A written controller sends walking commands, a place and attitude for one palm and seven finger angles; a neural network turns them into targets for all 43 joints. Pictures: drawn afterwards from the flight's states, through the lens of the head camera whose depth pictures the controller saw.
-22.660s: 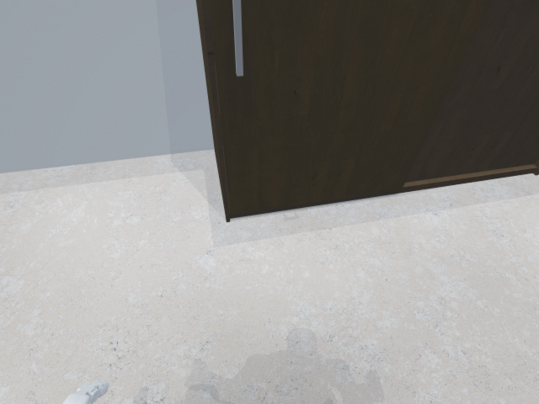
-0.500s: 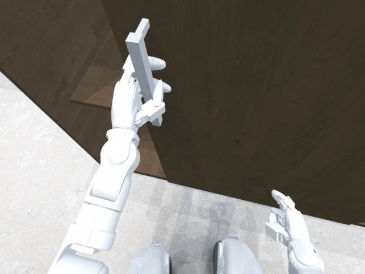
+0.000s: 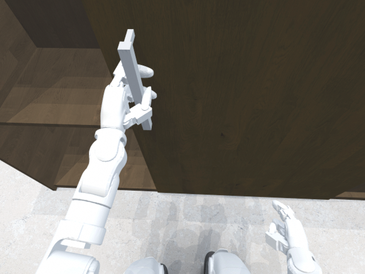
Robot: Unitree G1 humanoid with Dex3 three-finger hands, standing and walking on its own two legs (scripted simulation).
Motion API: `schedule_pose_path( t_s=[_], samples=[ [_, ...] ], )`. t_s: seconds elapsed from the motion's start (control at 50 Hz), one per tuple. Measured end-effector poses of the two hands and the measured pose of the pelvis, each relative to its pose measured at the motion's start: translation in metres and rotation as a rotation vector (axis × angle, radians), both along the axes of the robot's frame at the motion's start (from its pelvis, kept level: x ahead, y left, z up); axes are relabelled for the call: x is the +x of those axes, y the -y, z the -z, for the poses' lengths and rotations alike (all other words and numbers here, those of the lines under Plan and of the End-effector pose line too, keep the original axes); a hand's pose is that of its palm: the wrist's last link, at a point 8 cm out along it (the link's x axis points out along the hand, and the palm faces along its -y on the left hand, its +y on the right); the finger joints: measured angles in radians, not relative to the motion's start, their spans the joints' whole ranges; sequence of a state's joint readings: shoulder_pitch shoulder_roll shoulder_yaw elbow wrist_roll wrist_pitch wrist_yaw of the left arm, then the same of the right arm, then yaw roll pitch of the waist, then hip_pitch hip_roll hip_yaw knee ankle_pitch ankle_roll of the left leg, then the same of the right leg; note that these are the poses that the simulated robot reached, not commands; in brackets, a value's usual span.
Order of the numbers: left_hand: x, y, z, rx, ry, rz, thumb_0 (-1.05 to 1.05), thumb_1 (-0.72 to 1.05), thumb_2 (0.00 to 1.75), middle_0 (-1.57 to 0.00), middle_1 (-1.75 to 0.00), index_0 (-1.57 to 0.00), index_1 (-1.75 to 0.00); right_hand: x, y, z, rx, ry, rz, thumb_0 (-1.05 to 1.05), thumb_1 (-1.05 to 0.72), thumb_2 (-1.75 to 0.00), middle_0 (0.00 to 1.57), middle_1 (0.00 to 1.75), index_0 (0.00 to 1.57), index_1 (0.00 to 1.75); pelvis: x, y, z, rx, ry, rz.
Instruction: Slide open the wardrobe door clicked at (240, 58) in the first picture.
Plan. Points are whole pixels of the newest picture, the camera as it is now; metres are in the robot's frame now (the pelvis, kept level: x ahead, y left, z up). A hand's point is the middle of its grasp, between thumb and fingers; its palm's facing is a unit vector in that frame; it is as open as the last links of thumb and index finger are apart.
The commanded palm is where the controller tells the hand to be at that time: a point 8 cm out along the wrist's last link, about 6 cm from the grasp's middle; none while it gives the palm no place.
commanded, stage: step sideways, sliding the door along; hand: left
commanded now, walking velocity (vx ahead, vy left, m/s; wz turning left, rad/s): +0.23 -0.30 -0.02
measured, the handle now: (140, 88) +0.45 +0.12 +0.12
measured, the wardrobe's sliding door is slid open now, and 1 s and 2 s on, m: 0.58 0.70 0.70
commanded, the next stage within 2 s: stop walking and hold the door there in 1.00 s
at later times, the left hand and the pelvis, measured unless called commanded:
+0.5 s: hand (213, 108) +0.40 -0.03 +0.13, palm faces +0.20 -0.97 -0.12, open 6.1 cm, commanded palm +0.37 -0.06 +0.12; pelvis -0.04 -0.19 -0.01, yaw +1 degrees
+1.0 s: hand (218, 101) +0.41 -0.04 +0.13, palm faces +0.55 -0.83 -0.08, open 6.5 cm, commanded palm +0.37 -0.09 +0.12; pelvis +0.02 -0.35 +0.01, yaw +6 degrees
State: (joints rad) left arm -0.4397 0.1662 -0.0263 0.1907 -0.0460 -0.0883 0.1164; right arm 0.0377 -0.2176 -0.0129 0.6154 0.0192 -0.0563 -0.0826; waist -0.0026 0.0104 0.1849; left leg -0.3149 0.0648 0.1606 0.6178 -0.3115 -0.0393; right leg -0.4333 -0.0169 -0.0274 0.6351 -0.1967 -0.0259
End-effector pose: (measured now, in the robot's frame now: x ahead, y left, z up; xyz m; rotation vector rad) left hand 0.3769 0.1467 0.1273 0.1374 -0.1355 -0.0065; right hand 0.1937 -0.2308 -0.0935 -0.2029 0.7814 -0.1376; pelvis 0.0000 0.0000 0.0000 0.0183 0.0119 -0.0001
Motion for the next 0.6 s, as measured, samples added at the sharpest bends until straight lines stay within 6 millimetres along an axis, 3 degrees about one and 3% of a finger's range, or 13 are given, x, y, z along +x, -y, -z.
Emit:
schedule_pose_path(
  t_s=[0.06, 0.14, 0.22, 0.28, 0.34, 0.44, 0.5, 0.6],
  samples=[
    [0.001, 0.018, 0.001, -0.016, 0.017, 0.028, -0.01, 0.75, 0.8, -0.46, -1.4, -0.24, -1.4, -0.027, 0.026, -0.002, -0.023, -0.036, 0.037, 0.01, -0.9, -0.9, 0.2, 0.3, 0.2, 0.29, -0.011, 0.021, 0.004, 0.009, 0.029, 0.023],
    [-0.001, 0.043, -0.001, -0.03, -0.028, 0.006, 0.01, 0.77, 0.8, -0.46, -1.4, -0.24, -1.4, -0.064, 0.056, 0.001, -0.013, -0.134, 0.029, 0.01, -0.9, -0.9, 0.2, 0.3, 0.2, 0.29, -0.018, 0.051, -0.004, -0.033, 0.027, 0.05],
    [-0.003, 0.065, -0.004, -0.006, -0.06, -0.04, 0.01, 0.77, 0.8, -0.45, -1.39, -0.24, -1.4, -0.094, 0.088, 0.014, 0.02, -0.221, 0.029, 0.01, -0.9, -0.9, 0.2, 0.3, 0.2, 0.29, -0.024, 0.088, -0.006, -0.068, 0.016, 0.062],
    [-0.004, 0.083, -0.004, 0.016, -0.047, -0.101, 0.0, 0.76, 0.81, -0.45, -1.38, -0.24, -1.4, -0.105, 0.117, 0.031, 0.054, -0.242, 0.025, 0.01, -0.9, -0.89, 0.2, 0.3, 0.2, 0.29, -0.027, 0.126, 0.007, -0.051, 0.017, 0.053],
    [-0.006, 0.103, -0.004, 0.007, -0.062, -0.166, 0.0, 0.77, 0.83, -0.45, -1.38, -0.2, -1.4, -0.109, 0.147, 0.041, 0.049, -0.257, 0.034, 0.02, -0.9, -0.89, 0.2, 0.3, 0.2, 0.3, -0.033, 0.15, 0.01, -0.054, 0.03, 0.009],
    [-0.008, 0.13, -0.006, -0.009, -0.092, -0.181, 0.01, 0.79, 0.83, -0.41, -1.39, -0.18, -1.4, -0.1, 0.186, 0.031, -0.029, -0.248, 0.024, 0.02, -0.9, -0.89, 0.2, 0.3, 0.2, 0.29, -0.035, 0.172, 0.003, -0.014, 0.028, -0.013],
    [-0.009, 0.131, -0.004, -0.027, -0.061, -0.206, 0.01, 0.8, 0.84, -0.39, -1.4, -0.17, -1.4, -0.09, 0.204, 0.029, -0.042, -0.214, 0.013, 0.02, -0.9, -0.89, 0.2, 0.3, 0.2, 0.29, -0.039, 0.191, 0.01, -0.027, 0.055, -0.01],
    [-0.011, 0.136, -0.006, -0.048, -0.095, -0.279, 0.01, 0.81, 0.84, -0.34, -1.4, -0.17, -1.4, -0.075, 0.227, 0.015, -0.015, -0.224, -0.066, 0.01, -0.9, -0.89, 0.2, 0.3, 0.2, 0.29, -0.037, 0.235, -0.001, -0.043, 0.057, -0.015]
  ],
)
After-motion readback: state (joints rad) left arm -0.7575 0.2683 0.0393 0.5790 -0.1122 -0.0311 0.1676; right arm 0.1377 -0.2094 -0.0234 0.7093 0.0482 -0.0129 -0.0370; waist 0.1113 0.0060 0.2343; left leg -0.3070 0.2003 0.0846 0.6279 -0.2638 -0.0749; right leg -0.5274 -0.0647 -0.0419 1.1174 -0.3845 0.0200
